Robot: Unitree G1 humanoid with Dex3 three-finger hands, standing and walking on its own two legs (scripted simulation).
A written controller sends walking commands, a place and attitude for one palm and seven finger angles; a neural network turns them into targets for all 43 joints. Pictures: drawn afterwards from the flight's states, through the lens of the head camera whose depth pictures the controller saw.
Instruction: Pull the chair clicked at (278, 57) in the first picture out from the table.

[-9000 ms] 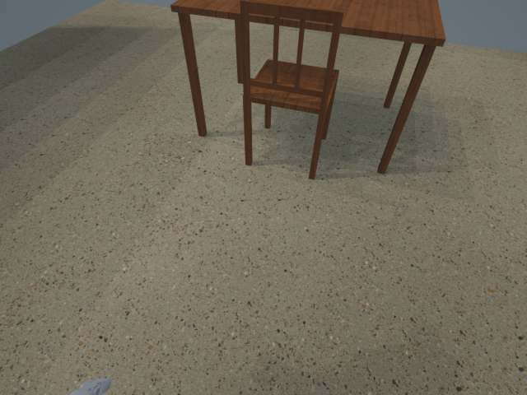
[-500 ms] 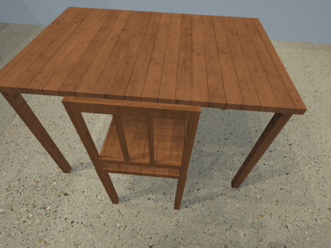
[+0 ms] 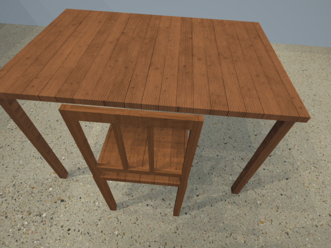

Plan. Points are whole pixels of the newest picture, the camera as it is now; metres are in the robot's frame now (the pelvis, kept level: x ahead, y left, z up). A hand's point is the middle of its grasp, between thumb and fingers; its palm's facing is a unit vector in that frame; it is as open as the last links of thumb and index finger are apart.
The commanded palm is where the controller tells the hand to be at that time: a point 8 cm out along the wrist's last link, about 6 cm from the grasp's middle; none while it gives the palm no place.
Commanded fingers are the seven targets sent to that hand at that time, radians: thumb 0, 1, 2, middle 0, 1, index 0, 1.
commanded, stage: come to a stop and stand still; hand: left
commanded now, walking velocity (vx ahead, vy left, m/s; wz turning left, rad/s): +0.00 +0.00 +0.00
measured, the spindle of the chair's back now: (121, 147) +0.44 +0.18 -0.11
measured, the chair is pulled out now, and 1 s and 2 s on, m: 0.00 0.00 0.00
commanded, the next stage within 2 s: look again from close up in 0.16 s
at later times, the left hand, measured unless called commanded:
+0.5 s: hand out of the picture -0.01 +0.16 -0.18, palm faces +0.03 -0.98 -0.17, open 7.4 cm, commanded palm none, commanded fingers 0.00 0.90 0.90 -0.20 -0.30 -0.20 -0.30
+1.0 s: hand out of the picture -0.03 +0.15 -0.18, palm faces +0.03 -0.99 -0.16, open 7.4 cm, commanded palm none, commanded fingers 0.00 0.90 0.90 -0.20 -0.30 -0.20 -0.30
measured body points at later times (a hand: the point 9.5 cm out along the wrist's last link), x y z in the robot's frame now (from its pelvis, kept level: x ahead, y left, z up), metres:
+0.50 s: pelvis +0.00 +0.00 +0.00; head +0.01 +0.00 +0.45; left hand -0.01 +0.21 -0.16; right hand -0.01 -0.22 -0.16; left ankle -0.03 +0.08 -0.74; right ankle -0.02 -0.13 -0.74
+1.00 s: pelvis -0.01 -0.01 +0.00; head +0.00 +0.00 +0.45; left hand -0.03 +0.20 -0.16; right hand -0.02 -0.22 -0.16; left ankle -0.03 +0.08 -0.74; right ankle -0.02 -0.13 -0.74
